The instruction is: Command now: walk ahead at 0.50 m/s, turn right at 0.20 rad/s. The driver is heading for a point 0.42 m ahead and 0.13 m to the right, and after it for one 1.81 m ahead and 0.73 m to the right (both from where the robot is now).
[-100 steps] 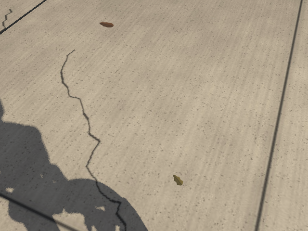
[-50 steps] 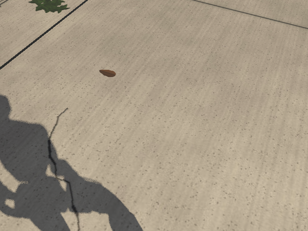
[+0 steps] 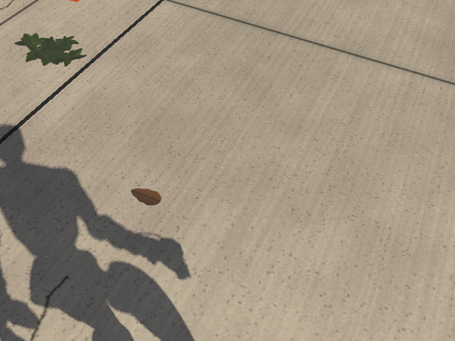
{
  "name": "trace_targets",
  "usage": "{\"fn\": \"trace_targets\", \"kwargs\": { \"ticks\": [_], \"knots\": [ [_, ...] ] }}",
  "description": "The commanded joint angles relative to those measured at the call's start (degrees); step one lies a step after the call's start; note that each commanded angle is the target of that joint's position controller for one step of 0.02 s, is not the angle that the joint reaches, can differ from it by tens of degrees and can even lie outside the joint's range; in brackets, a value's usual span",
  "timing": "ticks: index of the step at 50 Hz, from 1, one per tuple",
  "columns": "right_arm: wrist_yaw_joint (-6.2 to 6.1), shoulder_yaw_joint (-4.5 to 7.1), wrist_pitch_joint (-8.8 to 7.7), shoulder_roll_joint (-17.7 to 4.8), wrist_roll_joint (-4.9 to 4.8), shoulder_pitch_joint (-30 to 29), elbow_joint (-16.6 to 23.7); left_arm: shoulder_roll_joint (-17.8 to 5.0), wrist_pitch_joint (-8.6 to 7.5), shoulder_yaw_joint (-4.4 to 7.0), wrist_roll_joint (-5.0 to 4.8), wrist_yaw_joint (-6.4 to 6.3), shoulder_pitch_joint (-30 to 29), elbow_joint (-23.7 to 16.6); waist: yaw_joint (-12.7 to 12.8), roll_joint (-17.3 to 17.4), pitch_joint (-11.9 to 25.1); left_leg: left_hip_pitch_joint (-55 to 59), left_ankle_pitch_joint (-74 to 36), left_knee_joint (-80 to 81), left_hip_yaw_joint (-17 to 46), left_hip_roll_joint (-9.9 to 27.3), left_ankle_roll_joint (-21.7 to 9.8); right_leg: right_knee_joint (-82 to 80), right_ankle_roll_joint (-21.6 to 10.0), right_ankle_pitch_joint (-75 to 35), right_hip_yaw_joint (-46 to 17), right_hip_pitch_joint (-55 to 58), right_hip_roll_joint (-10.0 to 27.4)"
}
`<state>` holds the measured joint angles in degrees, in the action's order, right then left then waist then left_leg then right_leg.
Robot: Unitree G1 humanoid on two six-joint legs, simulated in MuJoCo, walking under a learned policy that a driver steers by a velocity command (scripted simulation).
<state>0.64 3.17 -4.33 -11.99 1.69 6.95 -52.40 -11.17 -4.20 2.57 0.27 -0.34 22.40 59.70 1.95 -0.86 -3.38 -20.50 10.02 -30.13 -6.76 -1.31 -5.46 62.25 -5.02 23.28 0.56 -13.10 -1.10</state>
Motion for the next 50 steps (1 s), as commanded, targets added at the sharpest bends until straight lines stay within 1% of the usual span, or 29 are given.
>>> {"fn": "trace_targets", "kwargs": {
  "ticks": [1, 2, 3, 5, 7, 10, 12, 15, 17, 20, 21, 22, 23, 24, 25, 26, 27, 28, 29, 30, 32, 34, 38, 42, 45, 46, 48, 49, 50],
  "knots": [
    [-0.34, 0.82, -0.74, -3.8, -0.61, 6.7, -0.5, -4.2, 0.09, 1.19, 0.88, 0.47, 0.2, -3.2, -1.9, 3.4, 1.3, 13.3, 1.0, 20.5, 19.6, 17.3, -4.9, 5.6, -0.6, -6.8, -3.9, -17.6, 5.6],
    [-0.66, 0.38, -1.10, -2.7, -0.69, 7.2, -1.2, -3.2, 0.95, 1.09, 1.40, 0.95, 1.7, -2.8, -0.7, 4.6, 1.1, 11.1, -1.2, 21.6, 15.7, 15.7, -3.6, 4.2, 0.0, -7.8, -3.8, -15.4, 6.1],
    [-0.82, 0.32, -1.64, -2.8, -0.71, 8.9, -1.9, -2.7, 1.59, 1.15, 1.50, 1.30, 1.8, -2.8, -0.5, 4.8, 1.3, 10.5, -4.2, 22.0, 13.7, 15.5, -3.4, 3.9, 0.3, -8.5, -3.4, -14.8, 6.0],
    [-0.98, 0.64, -2.45, -4.5, -0.98, 11.2, -2.8, -2.4, 2.49, 1.26, 1.44, 1.75, -0.7, -3.9, 0.0, 4.2, 0.5, 11.3, -8.5, 22.9, 9.7, 15.1, -3.0, 2.8, 0.8, -11.3, -2.9, -18.1, 6.4],
    [-1.12, 0.73, -2.67, -5.1, -0.84, 13.0, -3.1, -2.6, 2.99, 1.29, 1.29, 2.04, -5.2, -5.5, -0.6, 4.1, -0.7, 12.7, -10.6, 23.6, 6.5, 14.7, -2.4, 0.6, 1.3, -15.3, -2.4, -22.7, 7.0],
    [-1.35, 0.42, -2.66, -4.6, -0.84, 15.3, -3.6, -2.6, 2.94, 1.10, 1.04, 2.49, -11.6, -8.0, -1.7, 4.2, -2.0, 14.9, -15.4, 23.7, 2.2, 13.6, -1.4, -6.4, 1.9, -20.9, -0.8, -26.2, 6.8],
    [-1.61, 0.25, -2.63, -4.6, -0.86, 16.2, -3.8, -1.9, 2.73, 0.62, 0.98, 2.76, -15.4, -9.5, -2.4, 4.2, -2.5, 16.1, -19.3, 23.1, -0.7, 13.0, -0.8, -13.3, 2.0, -23.7, 1.3, -25.3, 6.1],
    [-2.24, 0.30, -2.40, -5.4, -0.85, 19.2, -4.8, -1.4, 2.65, -0.05, 1.21, 3.03, -20.7, -11.8, -3.9, 4.4, -3.2, 20.5, -25.2, 22.0, -3.5, 14.2, -0.6, -21.2, 1.0, -24.5, 5.1, -24.1, 5.1],
    [-2.63, 0.39, -1.92, -5.9, -0.69, 20.8, -5.5, -1.7, 2.56, -0.09, 1.39, 3.13, -22.6, -13.0, -4.2, 4.5, -3.3, 24.6, -31.1, 19.7, -5.0, 15.3, -0.6, -24.4, -0.4, -22.0, 6.9, -23.4, 3.9],
    [-3.28, 0.89, -1.09, -7.9, -0.41, 19.5, -5.4, -3.4, 2.68, 0.66, 1.60, 2.88, -19.0, -12.7, -1.6, 6.8, -0.1, 28.7, -53.4, 10.3, -7.6, 16.6, -0.2, -25.9, -3.8, -14.1, 9.6, -16.7, -0.4],
    [-3.39, 1.18, -0.64, -8.8, -0.23, 18.7, -5.0, -4.2, 2.68, 1.16, 1.66, 2.68, -15.4, -11.9, 0.2, 7.6, 1.9, 29.1, -58.6, 4.2, -8.2, 16.8, -0.5, -26.3, -5.3, -10.9, 10.2, -12.8, -2.2],
    [-3.23, 1.45, -0.10, -9.6, -0.18, 18.0, -4.5, -5.5, 2.47, 1.88, 1.74, 2.47, -10.4, -10.5, 2.1, 7.6, 4.9, 28.1, -58.4, -4.5, -8.2, 17.0, -0.8, -28.1, -6.8, -8.8, 10.0, -7.1, -3.9],
    [-2.79, 1.61, 0.27, -10.1, -0.46, 16.8, -3.6, -7.3, 2.00, 2.97, 2.21, 2.04, -2.8, -8.3, 5.9, 5.5, 8.7, 22.4, -50.1, -17.4, -8.8, 16.3, 0.2, -33.8, -8.8, -10.4, 7.8, 3.8, -4.4],
    [-2.35, 1.20, 0.12, -8.1, -0.68, 16.4, -1.5, -12.8, 1.84, 4.74, 2.82, 1.28, 3.0, -7.3, 8.0, -1.2, 13.8, 8.9, -23.7, -35.9, -8.8, 13.4, 1.9, -36.1, -12.5, -6.2, -7.8, 17.0, 7.3],
    [-1.05, 0.78, -0.44, -4.2, -1.55, 16.1, 3.2, -17.6, 2.51, 5.81, 1.80, 1.23, -0.4, -8.9, 3.2, -13.3, 16.5, -16.0, 21.8, -55.6, -2.0, -1.2, 5.1, -44.1, -22.2, -9.5, -41.4, 29.8, 21.2],
    [-0.74, 1.13, -1.14, -7.7, -0.71, 9.0, 4.6, -16.3, 3.15, 5.45, 0.52, 1.01, -0.4, -8.7, 4.7, -1.6, 12.3, -22.6, 16.7, -55.0, 8.3, 2.6, 4.3, -46.8, -20.4, -10.9, -37.2, 26.8, 20.1],
    [-0.44, 0.85, -1.95, -7.0, -1.41, 7.2, 5.6, -13.8, 3.09, 4.74, 0.31, 0.60, -3.4, -8.7, 2.7, 0.0, 6.6, -23.3, 11.3, -50.8, 8.5, 5.1, 4.0, -47.7, -18.2, -14.0, -30.3, 20.5, 18.9],
    [-0.64, 0.91, -2.17, -7.0, -1.42, 8.5, 4.8, -10.8, 2.76, 3.99, 0.32, 0.50, -5.8, -8.7, -0.3, 4.3, 2.6, -19.9, 8.8, -44.9, 8.3, 7.0, 4.3, -48.8, -15.3, -21.2, -25.0, 13.4, 16.2],
    [-0.76, 0.95, -1.33, -6.8, -0.34, 8.8, 4.7, -9.5, 2.25, 3.48, -0.06, 0.17, -7.6, -9.1, -2.2, 4.6, 1.7, -16.4, 8.3, -41.1, 8.6, 8.1, 5.1, -49.2, -13.4, -26.0, -20.5, 9.0, 13.1],
    [-0.59, 0.77, -0.09, -6.1, 0.69, 10.5, 4.4, -8.8, 1.66, 3.07, -0.29, -0.01, -8.5, -9.4, -3.5, 3.2, 2.4, -13.1, 7.8, -38.6, 8.6, 8.6, 6.0, -49.6, -12.6, -29.2, -17.4, 6.5, 11.0],
    [-0.13, 0.72, 1.72, -5.6, 1.23, 10.0, 5.2, -9.9, 0.52, 3.07, -0.67, 0.09, -6.7, -9.2, -4.1, 1.9, 2.8, -12.1, 7.3, -35.2, 7.5, 8.4, 7.6, -49.7, -12.3, -34.4, -15.0, 4.7, 8.8],
    [0.13, 0.59, 2.46, -5.5, 1.08, 6.2, 7.0, -11.6, 0.20, 3.42, -0.54, 0.22, -4.3, -9.1, -3.1, 0.6, 2.2, -14.3, 3.6, -30.7, 6.5, 8.4, 8.7, -50.5, -11.5, -35.0, -14.3, 4.1, 7.5],
    [0.29, 0.42, 2.76, -6.3, 0.72, -3.4, 10.8, -11.8, 0.57, 3.39, -0.39, 0.38, 1.2, -9.0, 0.6, -1.6, 1.0, -20.0, -4.1, -20.9, 6.3, 7.5, 9.3, -50.3, -8.9, -35.1, -16.0, 8.5, 6.7],
    [0.71, -0.25, 2.35, -6.4, 0.41, -10.2, 13.8, -12.2, 0.83, 3.36, -0.04, 0.00, 4.8, -9.1, 3.1, -2.5, 1.0, -21.8, -7.6, -13.1, 6.6, 5.3, 8.6, -48.0, -8.5, -37.3, -17.9, 14.3, 6.9],
    [1.08, -0.89, 1.54, -6.3, 0.14, -13.3, 15.5, -12.0, 0.72, 3.04, 0.44, -0.53, 6.3, -8.9, 4.1, -3.3, 0.4, -19.6, -8.7, -6.4, 5.6, 3.8, 6.7, -46.6, -7.9, -41.1, -18.1, 17.6, 8.1],
    [1.11, -0.93, 1.26, -6.6, 0.09, -13.0, 15.7, -12.1, 0.58, 2.96, 0.55, -0.76, 6.1, -8.9, 3.6, -3.7, 0.3, -17.0, -8.6, -4.2, 5.7, 3.4, 5.7, -46.1, -7.2, -42.8, -18.3, 17.9, 8.8],
    [0.77, -0.43, 0.75, -8.0, 0.05, -6.7, 14.2, -13.1, 0.09, 2.94, 0.64, -0.98, 3.4, -9.3, 0.1, -4.3, 1.6, -6.1, -5.7, -0.3, 5.3, 1.5, 3.3, -42.8, -4.9, -51.6, -17.3, 16.1, 9.2],
    [0.22, 0.26, 0.43, -9.5, -0.07, -0.7, 12.3, -13.9, -0.16, 3.07, 0.79, -0.85, 2.6, -9.3, -2.4, -4.3, 4.3, 1.2, -3.1, 0.4, 4.6, -0.4, 2.1, -37.0, -4.0, -59.1, -16.5, 16.0, 8.4],
    [-0.46, 0.87, -0.12, -10.7, -0.11, 7.9, 9.8, -14.2, -0.37, 3.05, 0.75, -0.47, 1.4, -9.3, -6.9, -2.3, 8.6, 11.4, -5.0, 4.0, 4.5, -0.1, 0.7, -26.6, -2.9, -58.9, -13.9, 13.9, 5.8]
  ]
}}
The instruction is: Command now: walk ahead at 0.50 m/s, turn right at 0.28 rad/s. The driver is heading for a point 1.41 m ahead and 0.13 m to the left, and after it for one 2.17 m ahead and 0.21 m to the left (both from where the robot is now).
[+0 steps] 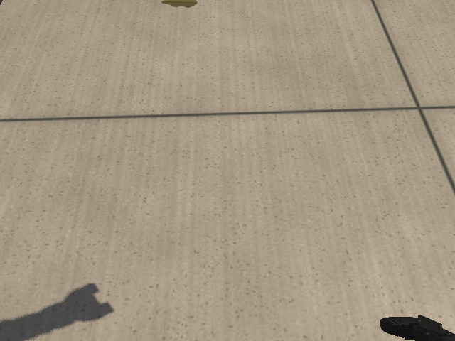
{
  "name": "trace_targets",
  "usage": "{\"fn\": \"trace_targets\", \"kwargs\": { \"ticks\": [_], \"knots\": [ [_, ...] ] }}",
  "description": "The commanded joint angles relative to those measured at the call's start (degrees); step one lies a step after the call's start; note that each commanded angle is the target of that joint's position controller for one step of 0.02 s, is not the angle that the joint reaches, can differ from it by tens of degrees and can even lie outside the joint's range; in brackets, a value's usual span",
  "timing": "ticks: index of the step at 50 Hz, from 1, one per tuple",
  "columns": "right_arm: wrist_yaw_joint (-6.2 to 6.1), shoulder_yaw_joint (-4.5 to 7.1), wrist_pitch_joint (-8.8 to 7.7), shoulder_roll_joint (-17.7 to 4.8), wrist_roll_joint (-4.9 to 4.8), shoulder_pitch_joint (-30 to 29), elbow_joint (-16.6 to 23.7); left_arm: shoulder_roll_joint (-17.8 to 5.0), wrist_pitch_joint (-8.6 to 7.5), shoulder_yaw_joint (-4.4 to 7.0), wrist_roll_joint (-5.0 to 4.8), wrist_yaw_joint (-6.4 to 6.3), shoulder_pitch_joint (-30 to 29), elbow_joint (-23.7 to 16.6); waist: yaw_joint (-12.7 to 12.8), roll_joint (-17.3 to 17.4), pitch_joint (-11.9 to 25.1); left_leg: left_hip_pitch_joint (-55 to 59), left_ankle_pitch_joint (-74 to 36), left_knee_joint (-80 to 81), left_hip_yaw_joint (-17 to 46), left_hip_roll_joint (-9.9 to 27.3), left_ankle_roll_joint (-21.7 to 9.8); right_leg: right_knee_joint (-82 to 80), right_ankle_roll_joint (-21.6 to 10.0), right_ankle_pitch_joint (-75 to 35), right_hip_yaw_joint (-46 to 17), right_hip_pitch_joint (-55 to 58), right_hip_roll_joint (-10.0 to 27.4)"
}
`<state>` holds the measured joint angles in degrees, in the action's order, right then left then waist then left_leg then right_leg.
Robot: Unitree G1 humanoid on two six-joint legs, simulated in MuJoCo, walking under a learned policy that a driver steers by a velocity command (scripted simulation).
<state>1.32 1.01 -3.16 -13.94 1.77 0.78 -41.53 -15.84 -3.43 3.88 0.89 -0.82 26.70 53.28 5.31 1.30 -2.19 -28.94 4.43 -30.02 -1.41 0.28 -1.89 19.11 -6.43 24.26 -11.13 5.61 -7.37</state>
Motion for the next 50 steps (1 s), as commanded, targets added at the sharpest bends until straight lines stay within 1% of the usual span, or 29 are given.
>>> {"fn": "trace_targets", "kwargs": {
  "ticks": [1, 2, 3, 4, 5, 6, 7, 8, 11, 15, 18, 21, 24, 25, 26, 27, 28, 29, 30, 31, 32, 33, 34, 36, 38, 42, 45, 47, 50],
  "knots": [
    [-2.06, 3.85, -1.77, -12.1, 0.97, 22.7, -2.1, -6.5, -1.44, 0.85, -0.12, 0.42, -2.2, -4.2, -13.1, -0.1, 14.3, 33.2, 7.2, 4.0, 10.0, 8.6, -5.4, 31.5, -0.7, -44.0, -0.4, -13.5, 9.1],
    [-1.89, 5.44, -1.35, -18.2, 1.87, 25.1, -2.9, -1.3, -1.23, 0.06, -2.28, 0.69, 7.2, -4.3, -8.8, 15.2, 20.8, 46.5, 8.7, 9.3, 38.8, 24.1, -14.1, 51.0, 2.1, -0.1, 5.1, -31.2, -1.8],
    [-1.11, 4.83, -0.53, -13.7, -0.04, 21.1, -2.8, -5.8, -0.95, 0.39, -0.07, 0.32, 5.7, -3.1, -7.5, 8.3, 16.6, 41.0, 16.0, 14.1, 46.3, 23.4, -14.4, 56.4, 1.2, 3.4, 2.8, -37.2, 1.0],
    [-0.91, 3.78, -0.48, -9.2, -0.57, 15.2, -1.7, -6.1, -0.72, 0.51, 0.34, 0.58, 0.2, -3.9, -6.2, 2.4, 7.1, 32.0, 17.2, 15.1, 36.1, 21.0, -13.2, 55.9, 1.4, -1.8, 3.0, -38.6, 3.9],
    [-0.68, 3.05, -0.76, -6.5, -0.30, 13.0, -1.8, -5.3, -0.77, 0.15, 0.52, 0.96, -3.8, -4.8, -6.2, -1.0, 3.6, 26.5, 12.0, 16.2, 28.5, 17.9, -11.7, 52.8, 1.5, -4.8, 3.6, -38.0, 5.8],
    [-0.82, 2.70, -1.09, -5.8, -0.16, 13.2, -2.6, -4.8, -0.46, 0.10, 0.64, 1.35, -5.3, -5.4, -5.5, 0.6, 2.0, 23.6, 6.2, 17.1, 22.8, 15.2, -10.3, 50.1, 1.7, -5.7, 4.1, -37.1, 7.1],
    [-0.94, 2.41, -1.42, -5.3, -0.37, 13.7, -3.7, -4.3, 0.11, -0.10, 1.11, 1.77, -5.1, -5.5, -4.5, 2.7, 1.7, 21.2, 2.3, 18.1, 18.6, 13.1, -9.2, 48.0, 2.2, -6.2, 4.7, -35.1, 8.0],
    [-0.81, 2.36, -1.89, -5.4, -0.60, 14.9, -4.7, -3.7, 0.59, -0.29, 1.26, 2.08, -4.5, -5.3, -4.1, 3.9, 2.2, 20.7, -1.5, 18.6, 16.5, 12.4, -9.1, 46.7, 2.5, -6.4, 5.3, -34.0, 8.0],
    [-0.48, 2.61, -2.89, -6.5, -1.29, 18.1, -6.6, -2.7, 1.24, -0.79, 1.63, 2.64, -7.2, -6.1, -3.8, 3.9, 1.8, 21.3, -5.4, 20.9, 12.7, 12.0, -10.2, 43.1, 3.7, -8.6, 7.7, -37.3, 9.6],
    [-0.42, 2.54, -2.56, -6.4, -1.41, 21.3, -8.4, -1.5, 1.11, -1.91, 1.43, 3.19, -18.1, -9.6, -5.9, 3.3, -1.1, 22.1, -5.5, 23.9, 8.2, 10.1, -9.9, 31.3, 5.7, -16.5, 11.2, -42.0, 12.4],
    [-0.37, 2.74, -2.54, -7.3, -1.45, 23.7, -9.6, -0.4, 0.80, -2.81, 1.00, 3.37, -23.9, -11.3, -7.5, 3.4, -1.4, 22.7, -9.4, 23.2, 5.4, 9.4, -8.9, 21.6, 5.9, -21.2, 13.4, -38.9, 11.7],
    [-0.48, 2.84, -2.29, -8.0, -1.20, 25.8, -10.7, -1.1, 0.58, -2.85, 0.74, 3.09, -27.2, -12.3, -8.4, 3.5, -1.5, 25.8, -13.3, 21.0, 5.2, 10.8, -8.3, 16.3, 5.1, -21.1, 14.5, -36.3, 10.5],
    [-0.91, 3.05, -1.77, -8.8, -0.90, 25.6, -11.4, -2.3, 0.18, -2.41, 0.87, 2.63, -26.8, -12.6, -7.3, 3.8, -1.4, 29.4, -19.4, 16.9, 5.6, 13.0, -7.5, 12.6, 2.9, -16.3, 14.6, -32.9, 9.2],
    [-1.06, 3.11, -1.57, -9.1, -0.92, 25.0, -11.5, -2.8, -0.09, -2.05, 1.09, 2.37, -23.6, -11.7, -5.6, 3.7, 0.0, 30.0, -25.5, 12.8, 5.0, 12.8, -6.9, 10.6, 2.0, -14.7, 15.0, -28.5, 7.8],
    [-1.11, 3.01, -1.27, -8.9, -1.13, 24.5, -11.7, -3.5, -0.62, -1.48, 1.51, 1.97, -16.7, -9.2, -2.4, 1.9, 3.4, 29.1, -30.0, 4.1, 2.9, 10.8, -5.9, 6.4, 0.7, -15.7, 15.7, -19.7, 6.2],
    [-1.15, 2.48, -1.26, -7.5, -1.30, 24.4, -11.0, -6.2, -1.26, -0.42, 2.46, 1.34, -7.1, -6.3, 1.0, -0.8, 9.5, 22.3, -23.7, -7.7, 0.8, 8.1, -4.6, 6.0, -1.4, -14.8, 11.2, -6.1, 10.2],
    [-0.85, 1.11, -1.45, -2.6, -2.61, 26.1, -7.9, -12.1, -1.43, 1.06, 3.58, 0.60, 0.3, -5.7, 2.1, -11.2, 17.0, 5.6, 0.3, -27.5, -3.4, 1.7, -2.0, 2.8, -6.4, -7.3, -11.0, 9.3, 26.6],
    [-1.09, 2.10, -1.18, -5.2, -1.96, 28.0, -8.3, -13.3, -0.40, 1.74, 1.23, 0.86, 0.1, -4.9, 0.6, -15.6, 18.8, -4.8, 25.8, -38.2, 0.4, -3.6, -2.1, -3.8, -10.3, -7.3, -27.4, 10.6, 31.9],
    [-1.24, 2.84, -0.75, -7.6, -0.94, 24.4, -8.4, -9.7, -0.02, 0.96, 0.09, 1.10, -5.2, -5.6, -1.4, -8.4, 10.2, -8.6, 22.5, -41.0, 3.9, 0.3, -2.7, -3.7, -9.2, -5.7, -19.6, 4.1, 29.1],
    [-0.75, 2.48, -1.00, -6.2, -0.93, 21.5, -7.9, -6.1, -0.32, 0.05, -0.03, 1.35, -9.3, -6.2, -2.6, -5.7, 4.8, -8.3, 18.1, -39.0, 4.1, 2.3, -2.7, -5.6, -8.1, -8.3, -12.8, -3.2, 26.3],
    [-0.47, 2.32, -0.85, -5.1, -1.09, 20.7, -8.0, -4.0, -0.65, -0.50, 0.12, 1.42, -11.6, -6.2, -4.4, -5.1, 2.2, -5.9, 15.2, -35.4, 3.8, 4.1, -2.5, -7.9, -6.0, -10.8, -7.5, -8.4, 23.3],
    [-0.20, 2.32, -0.21, -4.9, -0.25, 20.9, -8.1, -3.0, -1.04, -0.82, -0.08, 1.23, -12.0, -5.6, -5.8, -6.2, 0.9, -3.6, 14.0, -33.0, 3.5, 5.1, -1.8, -9.3, -4.8, -14.3, -4.0, -12.0, 21.2],
    [0.18, 2.13, 0.48, -4.1, 0.26, 21.9, -8.9, -2.8, -1.43, -0.92, 0.00, 1.12, -11.9, -5.0, -6.6, -6.1, 1.1, -1.6, 12.7, -32.4, 3.1, 5.2, -1.2, -10.3, -4.5, -17.3, -1.5, -13.5, 19.9],
    [0.70, 2.19, 1.17, -3.8, 0.37, 20.7, -8.6, -3.8, -2.29, -0.59, -0.35, 1.12, -9.6, -3.6, -7.1, -5.1, 1.3, -2.4, 10.3, -31.4, 2.1, 5.4, -0.2, -11.5, -5.3, -22.9, 1.0, -13.3, 19.3],
    [0.91, 2.19, 1.51, -3.8, 0.39, 16.4, -7.3, -4.5, -2.54, -0.33, -0.60, 1.14, -7.7, -2.4, -6.6, -4.4, -0.1, -6.2, 6.6, -28.6, 1.5, 6.3, 0.8, -13.2, -5.9, -23.5, 2.8, -12.5, 19.0],
    [0.91, 1.80, 1.50, -3.4, 0.08, 7.6, -4.5, -4.0, -2.25, -0.53, -0.61, 1.21, -3.9, -0.3, -4.8, -4.0, -2.2, -10.2, -0.2, -19.2, 0.1, 6.6, 2.0, -13.9, -5.6, -27.2, 6.0, -9.7, 17.7],
    [0.88, 1.15, 1.28, -2.6, -0.14, 2.2, -2.8, -4.4, -2.25, -0.55, -0.44, 1.11, -1.1, 1.2, -3.3, -4.4, -2.8, -8.7, -3.6, -11.7, -1.5, 5.3, 1.6, -13.2, -5.1, -31.8, 7.9, -7.4, 17.5],
    [0.75, 0.95, 1.10, -2.8, -0.22, -0.8, -1.7, -4.6, -2.12, -0.59, -0.17, 0.90, 0.8, 2.4, -2.4, -4.6, -3.3, -8.5, -3.8, -8.1, -2.2, 4.4, 0.8, -12.2, -4.9, -34.5, 8.4, -4.4, 18.2],
    [0.57, 1.07, 0.65, -3.6, -0.23, -2.6, -0.6, -5.2, -1.83, -0.46, 0.27, 0.38, 1.6, 3.6, -2.6, -5.0, -3.8, -7.2, -0.3, -4.2, -2.5, 3.3, -1.4, -9.4, -4.5, -40.2, 8.3, 0.4, 20.1]
  ]
}}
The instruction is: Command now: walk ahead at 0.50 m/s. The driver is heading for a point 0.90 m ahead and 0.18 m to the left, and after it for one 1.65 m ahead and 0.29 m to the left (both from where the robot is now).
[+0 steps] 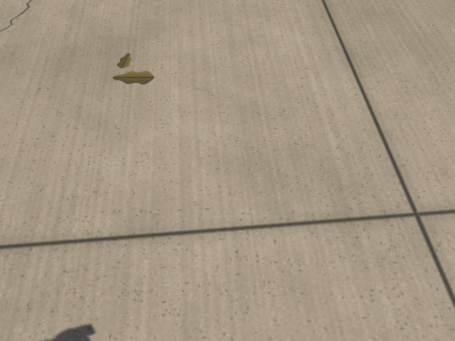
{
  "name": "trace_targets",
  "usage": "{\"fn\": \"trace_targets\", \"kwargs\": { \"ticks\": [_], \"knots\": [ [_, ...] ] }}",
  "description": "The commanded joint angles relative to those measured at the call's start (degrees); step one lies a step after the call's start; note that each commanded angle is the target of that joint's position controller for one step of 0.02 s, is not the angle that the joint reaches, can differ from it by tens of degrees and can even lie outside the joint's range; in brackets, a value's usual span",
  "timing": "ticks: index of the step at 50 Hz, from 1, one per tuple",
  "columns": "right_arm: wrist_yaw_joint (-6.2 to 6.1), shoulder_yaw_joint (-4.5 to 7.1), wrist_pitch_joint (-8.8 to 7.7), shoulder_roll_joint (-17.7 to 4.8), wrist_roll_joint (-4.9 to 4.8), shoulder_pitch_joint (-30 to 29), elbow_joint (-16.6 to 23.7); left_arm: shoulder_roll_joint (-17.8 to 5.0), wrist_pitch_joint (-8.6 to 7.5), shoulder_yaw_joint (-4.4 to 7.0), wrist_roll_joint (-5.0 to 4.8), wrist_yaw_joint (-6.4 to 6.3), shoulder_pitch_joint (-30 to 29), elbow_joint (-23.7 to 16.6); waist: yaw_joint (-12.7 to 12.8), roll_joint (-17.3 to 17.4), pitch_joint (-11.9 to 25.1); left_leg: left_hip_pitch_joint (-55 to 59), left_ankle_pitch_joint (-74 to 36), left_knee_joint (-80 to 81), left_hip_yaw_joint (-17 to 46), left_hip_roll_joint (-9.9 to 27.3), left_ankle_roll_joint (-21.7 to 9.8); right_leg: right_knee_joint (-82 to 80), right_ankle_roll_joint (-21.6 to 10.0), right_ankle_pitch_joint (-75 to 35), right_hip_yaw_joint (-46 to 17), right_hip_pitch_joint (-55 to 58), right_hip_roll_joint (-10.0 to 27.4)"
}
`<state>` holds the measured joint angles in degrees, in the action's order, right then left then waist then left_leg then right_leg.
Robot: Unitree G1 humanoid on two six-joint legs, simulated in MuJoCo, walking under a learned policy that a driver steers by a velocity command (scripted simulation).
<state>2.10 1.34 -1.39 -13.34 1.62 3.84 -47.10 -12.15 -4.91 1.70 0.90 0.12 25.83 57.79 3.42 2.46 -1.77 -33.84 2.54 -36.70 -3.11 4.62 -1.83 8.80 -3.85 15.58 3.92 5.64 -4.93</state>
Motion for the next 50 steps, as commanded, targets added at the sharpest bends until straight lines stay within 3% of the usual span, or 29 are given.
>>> {"fn": "trace_targets", "kwargs": {
  "ticks": [1, 3, 4, 5, 6, 7, 8, 9, 11, 13, 16, 21, 26, 29, 30, 31, 32, 33, 34, 35, 36, 37, 38, 39, 43, 50],
  "knots": [
    [-0.35, 0.86, -1.34, -4.4, -0.08, -4.8, 4.9, -9.3, -0.27, 1.80, 0.35, -0.72, 1.9, -0.6, -1.5, -6.3, -3.9, -0.2, 3.7, 3.7, -1.2, -1.8, -2.4, 2.8, -6.6, -35.8, -6.3, 1.3, 18.0],
    [-1.08, 1.66, -1.91, -5.7, 0.05, 3.0, 2.6, -10.2, -0.08, 2.03, 0.51, -0.89, 0.0, -0.4, -5.3, -6.8, 0.2, 10.9, 7.4, 6.4, -2.6, -5.3, -4.5, 12.8, -5.1, -50.6, -4.7, 1.3, 17.3],
    [-1.62, 2.38, -2.48, -6.8, 0.50, 12.6, -0.8, -10.0, 0.17, 1.91, 0.28, -0.83, -1.0, -0.5, -9.4, -5.0, 5.3, 22.7, 4.9, 9.9, -3.1, -6.4, -6.0, 23.7, -4.0, -50.8, -2.6, -1.8, 14.9],
    [-2.34, 3.62, -2.96, -10.9, 1.85, 23.1, -3.2, -8.3, 0.05, 1.25, -0.21, -0.76, -1.0, -2.0, -12.8, -0.8, 12.2, 38.4, 8.0, 10.4, 7.4, 3.4, -8.8, 39.7, -2.9, -34.3, -0.8, -13.3, 12.2],
    [-2.28, 5.30, -2.71, -17.1, 2.17, 26.0, -3.8, -2.5, 0.02, 0.26, -2.01, -0.16, 5.9, -2.9, -9.5, 13.4, 18.4, 52.6, 11.8, 16.6, 36.4, 19.7, -16.5, 61.2, -0.3, 7.1, 1.1, -34.2, 0.5],
    [-1.74, 4.84, -2.03, -14.2, -0.43, 21.5, -3.3, -8.1, 0.18, 1.72, -0.26, -0.40, 2.3, -2.3, -8.7, 5.2, 15.8, 48.4, 13.2, 20.7, 40.7, 18.1, -15.8, 66.3, -1.4, 12.4, -7.9, -39.3, 2.0],
    [-1.63, 3.97, -2.01, -11.0, -0.90, 15.2, -2.4, -8.0, 0.06, 1.97, -0.24, -0.19, -1.8, -3.6, -6.2, 2.3, 7.1, 40.3, 12.9, 21.2, 30.8, 16.4, -14.3, 65.8, -1.7, 7.6, -7.9, -41.4, 5.1],
    [-1.37, 3.06, -2.39, -7.4, -0.68, 12.4, -2.2, -6.8, -0.19, 1.64, -0.25, 0.03, -4.3, -4.1, -5.3, -0.7, 3.2, 33.8, 8.2, 23.5, 24.9, 13.8, -12.9, 62.6, -1.6, 3.9, -7.4, -40.1, 7.2],
    [-1.64, 2.10, -3.09, -4.4, -0.83, 10.9, -3.5, -5.2, 1.08, 1.45, 0.88, 0.51, -4.0, -3.7, -2.3, 1.2, 0.6, 26.3, 2.6, 26.3, 16.2, 9.0, -9.7, 57.0, -0.6, 1.2, -6.7, -35.1, 9.7],
    [-1.67, 2.09, -3.99, -4.8, -0.92, 13.6, -5.0, -4.1, 2.16, 1.32, 1.22, 1.14, -4.0, -3.5, -1.7, 1.3, 1.1, 25.1, -2.7, 27.5, 13.3, 8.1, -10.0, 55.3, 0.3, 0.0, -5.5, -33.7, 9.7],
    [-1.73, 2.43, -4.46, -6.3, -1.24, 16.7, -6.7, -4.0, 2.84, 1.25, 1.25, 1.64, -10.1, -5.4, -2.1, 0.7, -1.3, 25.9, -2.5, 30.3, 10.3, 7.3, -10.5, 50.4, 1.9, -5.1, -4.0, -39.4, 11.3],
    [-1.75, 2.04, -4.25, -5.7, -1.22, 21.0, -8.6, -3.2, 2.65, 0.58, 0.70, 1.88, -21.4, -9.0, -4.7, 0.8, -3.5, 29.1, -7.0, 31.0, 6.4, 5.4, -9.4, 35.9, 3.4, -13.6, -1.6, -42.4, 11.1],
    [-2.29, 2.00, -3.98, -6.1, -0.67, 25.1, -10.6, -3.5, 2.23, 0.21, 0.50, 1.67, -28.3, -11.5, -6.7, 1.5, -4.3, 36.0, -13.7, 28.5, 5.2, 7.1, -9.4, 26.7, 1.9, -14.5, 0.0, -41.2, 9.0],
    [-2.83, 2.22, -3.63, -6.8, -0.30, 24.4, -11.3, -4.5, 1.57, 0.66, 0.53, 1.42, -27.9, -12.2, -5.5, 1.6, -4.2, 39.3, -22.4, 24.1, 5.6, 8.8, -8.7, 23.3, -0.3, -9.1, 0.0, -37.4, 7.5],
    [-2.94, 2.32, -3.53, -7.3, -0.21, 23.3, -11.2, -5.1, 1.20, 1.04, 0.54, 1.13, -24.8, -11.5, -3.7, 1.8, -2.8, 39.2, -29.6, 20.1, 5.6, 8.6, -8.0, 21.9, -1.1, -6.8, 0.3, -32.6, 6.0],
    [-2.86, 2.42, -3.37, -7.8, -0.28, 22.1, -11.1, -6.0, 0.69, 1.63, 0.69, 0.70, -18.0, -9.4, -0.7, 1.3, 0.6, 38.2, -34.8, 12.5, 5.1, 7.4, -7.2, 19.0, -2.1, -6.4, 0.9, -24.3, 4.2],
    [-2.69, 2.14, -3.34, -7.1, -0.67, 21.2, -10.6, -8.0, -0.08, 2.57, 1.45, 0.04, -7.7, -6.1, 3.3, -1.0, 6.4, 32.0, -29.9, 0.8, 3.3, 4.5, -6.1, 16.6, -3.7, -8.6, -0.7, -10.2, 5.6],
    [-2.28, 1.02, -3.53, -3.3, -2.16, 22.5, -8.1, -13.8, -0.54, 4.05, 3.12, -0.86, 1.4, -5.1, 5.0, -8.9, 15.0, 16.7, -8.2, -17.9, 0.6, -0.4, -4.2, 14.9, -7.4, -2.4, -18.4, 7.0, 21.1],
    [-2.44, 0.87, -3.16, -0.8, -3.08, 28.4, -8.4, -16.9, 0.21, 4.91, 2.40, -0.39, 1.5, -4.9, 2.1, -17.4, 20.3, 2.5, 29.3, -32.5, 1.5, -8.6, -3.4, 8.0, -12.3, -1.1, -39.3, 14.0, 32.1],
    [-2.84, 2.48, -2.44, -6.4, -1.61, 23.2, -8.9, -12.3, 0.76, 3.98, 0.86, -0.13, -4.1, -5.9, 0.9, -6.9, 12.7, -0.3, 24.6, -35.2, 6.8, -4.3, -4.3, 6.7, -9.7, 4.6, -34.3, 6.1, 28.5],
    [-2.40, 2.51, -2.60, -5.4, -1.49, 20.0, -8.0, -8.4, 0.60, 2.91, 0.45, 0.02, -9.8, -6.9, -1.0, -5.6, 5.2, -0.2, 19.0, -33.3, 6.8, -2.2, -4.3, 4.1, -7.9, 3.8, -26.0, -2.8, 26.2],
    [-2.13, 2.38, -2.42, -3.9, -1.42, 18.9, -8.0, -6.1, 0.27, 2.31, 0.53, 0.10, -12.4, -7.1, -2.3, -5.2, 2.0, 1.5, 15.8, -31.0, 6.4, -0.5, -4.1, 1.7, -6.0, 0.5, -20.0, -8.3, 23.7],
    [-1.79, 2.54, -1.72, -3.4, -0.58, 18.8, -8.2, -4.9, -0.10, 1.97, 0.30, -0.18, -12.8, -6.7, -3.3, -6.4, 0.1, 3.2, 14.4, -29.6, 6.2, 0.4, -3.6, 0.6, -4.6, -3.2, -15.2, -11.8, 21.7],
    [-1.30, 2.49, -0.88, -2.5, -0.07, 19.6, -8.3, -4.3, -0.46, 1.75, 0.12, -0.46, -12.5, -6.2, -4.4, -7.3, -0.2, 4.7, 13.3, -28.9, 5.8, 0.9, -3.0, -0.2, -3.7, -5.6, -11.5, -13.9, 20.5],
    [-0.22, 2.72, 0.81, -1.3, -0.03, 14.6, -6.2, -5.6, -2.08, 2.16, -0.29, -0.75, -8.4, -4.6, -5.0, -6.3, -1.2, -0.5, 7.5, -27.6, 4.5, 1.8, -1.7, -1.8, -3.7, -13.9, -3.7, -13.1, 19.7],
    [0.95, 1.75, 0.77, -0.4, 0.01, 0.6, -0.7, -5.8, -1.96, 1.98, 0.03, -1.28, -3.7, -2.9, -2.7, -6.1, -4.3, -3.5, -3.4, -8.8, -0.5, 0.6, -1.2, -1.4, -3.1, -23.6, 6.1, -9.1, 18.3]
  ]
}}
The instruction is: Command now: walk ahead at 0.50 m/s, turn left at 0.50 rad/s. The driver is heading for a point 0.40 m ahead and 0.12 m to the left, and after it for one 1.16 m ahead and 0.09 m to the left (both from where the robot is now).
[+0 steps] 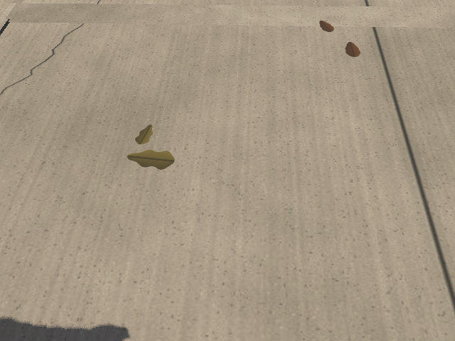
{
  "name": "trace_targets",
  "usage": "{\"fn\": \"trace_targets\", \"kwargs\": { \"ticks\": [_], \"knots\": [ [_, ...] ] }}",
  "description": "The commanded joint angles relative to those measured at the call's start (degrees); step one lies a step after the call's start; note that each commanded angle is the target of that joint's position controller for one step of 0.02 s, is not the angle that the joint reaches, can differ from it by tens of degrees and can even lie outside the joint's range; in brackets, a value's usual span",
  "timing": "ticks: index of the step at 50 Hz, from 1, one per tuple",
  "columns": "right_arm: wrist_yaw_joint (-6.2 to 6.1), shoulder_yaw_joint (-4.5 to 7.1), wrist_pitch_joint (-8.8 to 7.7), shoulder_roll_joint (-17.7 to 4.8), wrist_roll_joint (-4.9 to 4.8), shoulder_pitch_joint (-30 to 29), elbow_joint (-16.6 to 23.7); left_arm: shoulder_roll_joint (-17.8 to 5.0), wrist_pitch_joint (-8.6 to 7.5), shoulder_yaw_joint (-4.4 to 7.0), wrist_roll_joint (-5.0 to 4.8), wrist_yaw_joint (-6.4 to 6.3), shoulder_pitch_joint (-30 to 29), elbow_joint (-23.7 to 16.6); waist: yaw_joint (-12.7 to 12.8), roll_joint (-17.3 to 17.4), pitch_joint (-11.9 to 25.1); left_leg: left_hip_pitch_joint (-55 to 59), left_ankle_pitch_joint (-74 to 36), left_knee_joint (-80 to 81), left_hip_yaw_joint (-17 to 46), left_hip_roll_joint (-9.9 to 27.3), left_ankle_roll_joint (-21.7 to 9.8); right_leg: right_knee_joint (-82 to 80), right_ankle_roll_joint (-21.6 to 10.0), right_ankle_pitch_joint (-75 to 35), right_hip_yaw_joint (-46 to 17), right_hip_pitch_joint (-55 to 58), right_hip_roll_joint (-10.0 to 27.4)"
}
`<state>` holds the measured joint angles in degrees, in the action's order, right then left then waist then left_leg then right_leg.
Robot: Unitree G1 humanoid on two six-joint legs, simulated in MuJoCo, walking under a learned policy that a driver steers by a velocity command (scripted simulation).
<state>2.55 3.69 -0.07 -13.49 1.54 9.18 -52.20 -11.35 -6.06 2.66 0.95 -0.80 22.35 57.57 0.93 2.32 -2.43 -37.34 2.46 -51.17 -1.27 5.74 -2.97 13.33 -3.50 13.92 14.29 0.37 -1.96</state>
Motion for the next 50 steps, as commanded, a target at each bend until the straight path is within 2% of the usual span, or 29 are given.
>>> {"fn": "trace_targets", "kwargs": {
  "ticks": [1, 4, 6, 8, 9, 10, 11, 12, 13, 14, 15, 16, 17, 19, 21, 23, 27, 30, 32, 34, 35, 36, 37, 38, 39, 40, 41, 43, 50],
  "knots": [
    [0.65, -0.80, -0.57, -0.1, 0.21, -6.6, 5.2, -7.0, -0.73, 1.10, -0.01, -0.52, 0.9, -2.3, 0.4, -5.9, -3.9, 0.3, -3.4, 8.1, -3.6, -0.8, -0.5, -5.6, -3.5, -23.6, -3.5, -2.3, 15.9],
    [0.95, -0.87, -0.71, -0.8, 0.48, -9.7, 7.1, -7.8, 0.03, 1.35, 0.22, -0.97, 3.3, -1.3, 1.0, -6.0, -4.2, 1.3, 0.0, 12.9, -6.1, -2.3, -2.7, -2.6, -3.3, -31.2, -1.1, 3.6, 17.5],
    [0.78, -0.47, -0.69, -1.6, 0.56, -8.2, 7.1, -9.0, 0.67, 1.64, 0.41, -1.30, 2.7, -1.3, -0.4, -7.1, -2.6, 5.3, 5.1, 14.4, -8.0, -5.0, -4.9, 3.1, -2.9, -46.3, 0.8, 6.4, 18.0],
    [0.24, 0.44, -0.74, -3.2, 0.60, -1.9, 5.6, -10.9, 1.65, 2.23, 0.58, -1.45, 1.6, -1.7, -3.4, -8.4, 1.4, 12.6, 11.6, 15.2, -9.4, -8.9, -7.6, 14.6, -2.9, -59.2, 1.8, 7.8, 18.3],
    [-0.14, 1.23, -1.14, -4.5, 0.65, 3.9, 4.0, -11.7, 2.26, 2.48, 0.53, -1.23, 1.3, -2.2, -5.6, -8.0, 4.9, 19.6, 12.9, 17.7, -9.0, -10.8, -9.1, 24.5, -2.6, -57.5, 1.8, 6.0, 18.3],
    [-0.86, 2.59, -1.67, -7.2, 1.29, 12.5, 1.5, -11.7, 2.52, 2.51, 0.28, -0.84, -0.1, -3.3, -10.0, -4.5, 9.4, 32.5, 11.7, 23.4, -4.3, -9.5, -11.5, 39.5, -0.8, -46.0, 2.4, -2.4, 17.0],
    [-1.70, 4.46, -1.66, -14.0, 1.66, 14.7, 1.6, -6.0, 2.29, 1.36, -0.52, -0.12, 0.9, -6.7, -8.2, 6.5, 14.1, 48.9, 15.5, 25.6, 20.3, 6.9, -17.7, 60.0, 2.2, -5.5, 2.1, -24.4, 9.8],
    [-1.57, 4.91, -0.99, -16.9, 0.01, 13.7, 2.8, -7.9, 1.53, 1.88, -0.36, 0.63, -3.0, -10.3, -7.1, 6.6, 17.3, 53.9, 12.3, 34.7, 45.3, 14.4, -23.1, 71.1, 3.9, 17.7, -10.3, -38.3, 0.2],
    [-1.95, 4.48, -0.57, -15.3, -0.67, 11.9, 2.2, -8.4, 0.93, 1.83, -0.08, 0.91, -9.0, -11.6, -6.9, -0.1, 9.6, 49.3, 10.1, 36.0, 35.6, 12.9, -20.8, 69.9, 3.2, 11.7, -15.6, -44.1, 4.7],
    [-2.27, 3.69, -0.77, -12.1, -1.07, 9.3, 2.2, -7.8, 0.19, 1.45, -0.53, 0.99, -8.9, -11.6, -4.8, -2.2, 4.0, 41.6, 5.0, 36.8, 28.8, 11.1, -18.4, 64.7, 3.0, 6.5, -15.3, -42.7, 6.9],
    [-2.51, 3.05, -1.17, -9.7, -1.06, 6.4, 2.6, -7.6, 0.24, 1.56, -0.18, 0.79, -7.5, -10.6, -2.0, -4.6, 1.3, 35.8, -1.0, 37.4, 23.4, 7.6, -15.4, 59.4, 3.1, 4.4, -15.5, -39.1, 8.6],
    [-2.84, 2.47, -1.66, -8.2, -1.62, 4.4, 3.0, -7.8, 1.20, 1.62, 0.88, 0.58, -6.4, -10.4, -0.1, -4.2, 0.4, 31.7, -11.2, 37.2, 18.9, 5.0, -14.1, 56.6, 4.1, 4.1, -15.4, -35.4, 9.1],
    [-2.87, 2.12, -2.27, -7.7, -1.78, 3.8, 3.4, -7.4, 2.40, 1.59, 1.51, 0.59, -4.8, -10.0, 1.0, -3.4, 1.4, 29.6, -20.6, 36.3, 15.7, 3.6, -13.5, 55.0, 5.0, 4.2, -15.4, -32.1, 9.2],
    [-2.63, 2.26, -3.25, -9.0, -1.91, 5.5, 3.2, -6.6, 4.06, 1.46, 1.52, 0.65, -4.8, -10.6, 1.8, -2.8, 2.7, 28.3, -35.6, 34.0, 12.2, 1.7, -13.0, 52.2, 6.5, 4.0, -14.4, -30.9, 8.2],
    [-2.68, 2.56, -3.10, -10.4, -1.61, 7.8, 3.2, -6.3, 4.77, 1.24, 1.28, 0.68, -7.1, -11.9, 0.9, -1.2, 3.8, 28.8, -40.7, 32.6, 10.9, 0.1, -11.4, 48.9, 7.2, 1.1, -13.5, -32.3, 7.3],
    [-2.88, 2.28, -2.50, -10.0, -1.48, 9.5, 3.4, -6.7, 5.16, 1.08, 1.06, 0.73, -9.8, -13.0, -0.2, 0.7, 4.4, 30.7, -41.5, 32.0, 10.4, -0.6, -9.7, 45.2, 7.2, -2.0, -13.0, -34.3, 6.7],
    [-3.50, 0.89, -2.12, -7.2, -1.04, 11.7, 2.7, -6.1, 4.89, 0.05, 0.49, 0.97, -14.5, -13.9, -3.0, 2.3, 4.0, 35.1, -40.5, 32.7, 8.2, -0.3, -5.8, 33.3, 5.0, -9.8, -12.0, -33.4, 6.1],
    [-4.10, 0.10, -2.22, -6.6, -0.25, 11.6, 1.8, -6.2, 4.34, -0.45, 0.12, 0.92, -15.0, -13.1, -3.8, 2.5, 3.7, 38.0, -40.7, 32.1, 6.7, 1.0, -4.9, 26.0, 2.8, -10.8, -11.4, -29.1, 4.6],
    [-4.51, -0.01, -2.25, -7.3, 0.10, 10.2, 1.5, -7.3, 3.96, -0.23, 0.18, 0.64, -12.6, -12.0, -2.7, 2.5, 3.2, 38.7, -44.2, 29.2, 6.5, 2.7, -4.9, 22.9, 0.8, -6.8, -11.5, -25.0, 2.8],
    [-5.17, 0.47, -2.09, -9.2, -0.44, 7.7, 1.6, -9.2, 3.32, 0.58, 0.40, 0.31, -5.9, -9.9, 0.9, 1.7, 3.6, 40.0, -47.5, 20.8, 5.9, 2.9, -4.5, 16.6, -1.4, -5.3, -11.5, -19.5, 0.5],
    [-5.37, 0.72, -1.99, -10.3, -1.03, 6.2, 2.1, -10.0, 2.64, 0.96, 0.60, 0.24, -1.3, -8.7, 3.9, -0.6, 5.2, 37.8, -41.1, 12.3, 4.2, 1.0, -3.3, 10.2, -2.9, -16.9, -13.7, -13.0, 1.9],
    [-5.47, 0.62, -2.30, -10.1, -1.10, 5.6, 4.5, -14.1, 2.24, 1.91, 0.64, -0.01, 2.7, -8.6, 4.7, -6.9, 9.7, 29.6, -18.4, -3.3, 1.2, -4.9, -1.5, 11.4, -6.6, -45.2, -26.8, -3.7, 12.0],
    [-4.74, -0.06, -1.55, -4.9, -1.49, 13.3, 4.6, -16.9, 3.14, 2.44, -0.62, 0.32, -1.1, -9.4, -1.8, -17.6, 14.5, 15.8, 31.9, -17.7, 0.0, -15.4, 1.3, 11.5, -18.5, -68.8, -43.2, 4.3, 24.7],
    [-4.53, -0.43, -0.49, -6.0, 0.67, 13.5, 2.8, -13.7, 3.82, 1.96, -2.34, 1.07, -2.8, -10.0, -2.0, -9.3, 14.8, 15.0, 32.2, -20.5, 5.7, -11.4, 1.2, 8.5, -18.9, -56.1, -44.3, -0.2, 23.6],
    [-4.43, 0.02, 0.09, -7.0, 0.63, 9.6, 3.0, -12.2, 4.47, 1.95, -1.76, 1.18, -6.0, -11.0, -1.6, -6.1, 7.5, 12.1, 29.5, -22.2, 5.6, -10.2, 1.8, 6.9, -17.5, -43.3, -39.6, -6.4, 20.2],
    [-4.30, 0.16, 0.43, -7.3, 0.59, 7.3, 3.7, -10.3, 5.32, 1.46, -1.05, 1.08, -8.9, -11.7, -2.3, -3.6, 4.1, 10.8, 26.6, -19.4, 5.5, -8.5, 2.1, 4.6, -14.8, -31.7, -36.3, -11.0, 16.7],
    [-4.08, 0.23, 0.93, -7.5, 0.48, 5.3, 4.5, -9.7, 5.77, 1.36, -0.95, 0.76, -9.4, -11.9, -2.3, -4.5, 2.4, 10.6, 24.5, -16.5, 5.1, -7.3, 2.6, 2.9, -12.9, -24.8, -34.1, -13.6, 14.2],
    [-3.78, -0.15, 1.88, -6.2, 0.37, 5.8, 4.8, -10.3, 6.33, 1.75, -0.54, 0.56, -8.8, -11.7, -2.5, -7.1, 4.2, 13.0, 21.6, -13.1, 3.9, -7.8, 3.9, 1.8, -10.9, -18.1, -31.9, -15.5, 10.7],
    [-4.73, -0.42, 2.64, -6.1, -0.50, 0.9, 6.9, -13.2, 7.70, 3.50, 0.02, 0.64, -7.2, -12.5, 0.5, -9.7, 5.4, 11.1, 20.9, 0.0, 4.2, -7.5, 5.7, -0.5, -9.0, 4.2, -37.8, -13.9, 9.2]
  ]
}}
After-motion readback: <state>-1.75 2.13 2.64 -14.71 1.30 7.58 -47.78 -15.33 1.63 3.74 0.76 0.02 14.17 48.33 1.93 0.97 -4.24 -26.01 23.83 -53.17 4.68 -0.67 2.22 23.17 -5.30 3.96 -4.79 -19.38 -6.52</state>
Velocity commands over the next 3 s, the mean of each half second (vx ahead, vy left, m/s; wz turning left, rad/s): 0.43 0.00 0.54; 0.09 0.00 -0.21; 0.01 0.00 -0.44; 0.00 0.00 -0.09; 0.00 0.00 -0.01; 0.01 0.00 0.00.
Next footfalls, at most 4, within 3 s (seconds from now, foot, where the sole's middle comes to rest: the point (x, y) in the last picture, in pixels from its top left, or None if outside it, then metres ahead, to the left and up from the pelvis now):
0.20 left None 0.25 0.10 -0.78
0.70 right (240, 339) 0.50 0.02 -0.78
1.20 left None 0.41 0.20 -0.78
1.62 right None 0.36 -0.01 -0.78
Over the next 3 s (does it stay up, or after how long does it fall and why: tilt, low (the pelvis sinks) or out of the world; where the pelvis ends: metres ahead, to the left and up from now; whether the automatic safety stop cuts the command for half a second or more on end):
stays up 0.36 0.08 0.00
